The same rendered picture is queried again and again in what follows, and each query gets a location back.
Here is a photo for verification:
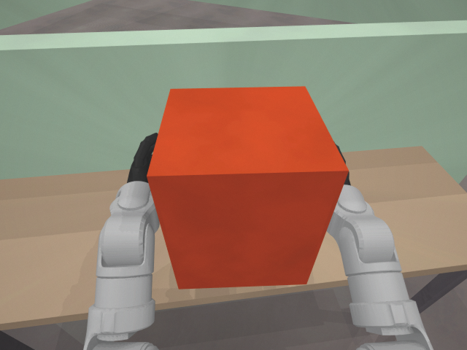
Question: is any carton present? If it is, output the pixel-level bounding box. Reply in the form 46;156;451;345
147;86;349;289

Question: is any robot right hand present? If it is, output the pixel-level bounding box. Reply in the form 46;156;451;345
334;142;351;185

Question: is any right robot forearm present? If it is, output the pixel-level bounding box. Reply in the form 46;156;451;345
327;184;433;350

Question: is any table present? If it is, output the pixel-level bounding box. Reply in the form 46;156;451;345
0;146;467;350

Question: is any left robot forearm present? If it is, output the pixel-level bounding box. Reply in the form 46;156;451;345
83;181;160;350

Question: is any robot left hand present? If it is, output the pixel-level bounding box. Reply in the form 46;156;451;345
127;133;158;183

